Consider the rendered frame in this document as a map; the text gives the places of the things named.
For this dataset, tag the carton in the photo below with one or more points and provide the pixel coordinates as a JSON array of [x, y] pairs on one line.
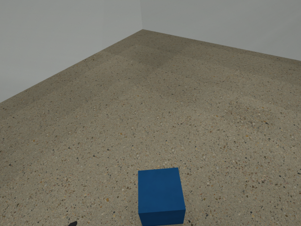
[[160, 197]]

